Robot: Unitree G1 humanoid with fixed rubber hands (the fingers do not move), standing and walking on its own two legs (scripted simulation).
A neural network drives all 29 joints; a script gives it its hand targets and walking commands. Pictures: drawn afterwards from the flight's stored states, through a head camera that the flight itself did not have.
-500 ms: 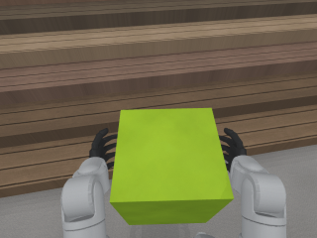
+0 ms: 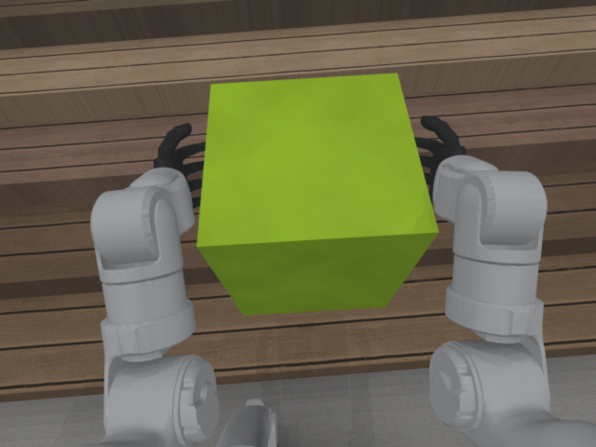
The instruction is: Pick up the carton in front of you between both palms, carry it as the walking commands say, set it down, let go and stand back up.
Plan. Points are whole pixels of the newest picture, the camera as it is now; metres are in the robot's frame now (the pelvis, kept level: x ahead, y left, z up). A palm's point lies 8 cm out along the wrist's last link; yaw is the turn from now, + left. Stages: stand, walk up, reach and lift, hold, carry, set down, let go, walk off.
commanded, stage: carry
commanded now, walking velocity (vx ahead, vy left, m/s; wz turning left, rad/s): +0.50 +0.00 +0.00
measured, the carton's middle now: (310, 210) +0.40 +0.02 +0.07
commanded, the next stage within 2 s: none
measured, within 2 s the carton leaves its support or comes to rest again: neither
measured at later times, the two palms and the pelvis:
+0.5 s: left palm (243, 21) +0.75 +0.13 +0.14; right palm (426, 23) +0.72 -0.17 +0.14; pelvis +0.35 +0.01 +0.00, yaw -1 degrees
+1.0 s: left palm out of the picture +1.07 +0.17 +0.35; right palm out of the picture +1.06 -0.13 +0.34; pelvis +0.69 +0.02 +0.14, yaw +1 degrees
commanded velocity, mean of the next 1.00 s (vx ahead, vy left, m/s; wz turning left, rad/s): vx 0.50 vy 0.00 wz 0.00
